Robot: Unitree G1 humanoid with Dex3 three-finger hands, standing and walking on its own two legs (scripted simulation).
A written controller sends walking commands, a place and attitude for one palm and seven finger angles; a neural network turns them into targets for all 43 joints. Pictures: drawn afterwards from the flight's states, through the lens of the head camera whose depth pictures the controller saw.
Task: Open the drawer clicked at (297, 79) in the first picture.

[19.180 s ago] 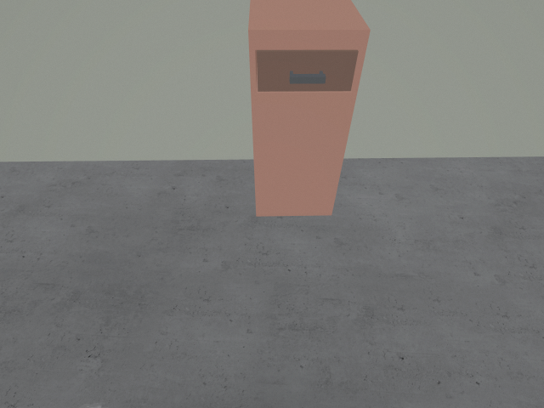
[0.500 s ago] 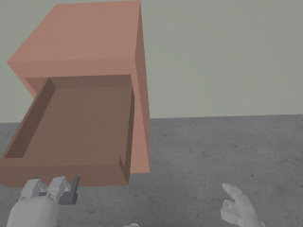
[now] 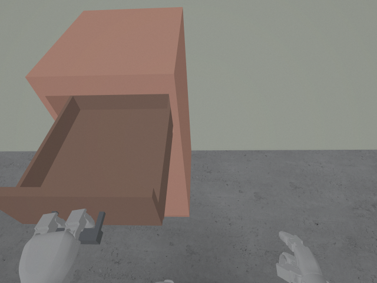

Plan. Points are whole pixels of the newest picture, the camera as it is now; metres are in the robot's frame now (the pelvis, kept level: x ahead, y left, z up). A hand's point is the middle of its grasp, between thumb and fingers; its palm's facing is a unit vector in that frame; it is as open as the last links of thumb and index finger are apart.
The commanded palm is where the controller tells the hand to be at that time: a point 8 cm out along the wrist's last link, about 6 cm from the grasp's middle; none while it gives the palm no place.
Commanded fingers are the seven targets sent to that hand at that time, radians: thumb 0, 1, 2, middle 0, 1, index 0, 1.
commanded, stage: lift the hand off the handle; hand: left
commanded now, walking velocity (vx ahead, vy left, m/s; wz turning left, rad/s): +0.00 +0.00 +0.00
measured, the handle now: (74, 225) +0.22 +0.26 +0.02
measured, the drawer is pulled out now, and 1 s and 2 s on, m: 0.30 0.29 0.29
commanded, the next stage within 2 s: draw the hand back to the body in 1.68 s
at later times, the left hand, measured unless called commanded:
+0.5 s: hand (71, 250) +0.17 +0.26 +0.01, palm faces +0.01 -0.07 -1.00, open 13.6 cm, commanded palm +0.15 +0.26 +0.08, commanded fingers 0.00 -0.50 0.30 -0.30 -1.20 -0.30 -1.20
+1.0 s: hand (48, 238) +0.18 +0.27 +0.08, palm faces +0.04 -0.09 -1.00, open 13.4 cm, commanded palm +0.15 +0.26 +0.15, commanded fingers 0.00 -0.50 0.30 -0.30 -1.20 -0.30 -1.20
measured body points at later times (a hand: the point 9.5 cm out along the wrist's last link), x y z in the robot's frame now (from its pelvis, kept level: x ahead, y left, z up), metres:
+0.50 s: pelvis -0.01 +0.00 +0.00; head +0.02 -0.03 +0.45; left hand +0.17 +0.26 +0.06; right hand +0.20 -0.21 -0.10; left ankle +0.02 +0.11 -0.69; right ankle -0.02 -0.09 -0.69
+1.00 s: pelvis +0.00 +0.01 +0.03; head +0.01 -0.02 +0.48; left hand +0.17 +0.27 +0.13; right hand +0.22 -0.20 -0.06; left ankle +0.02 +0.11 -0.69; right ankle -0.02 -0.09 -0.69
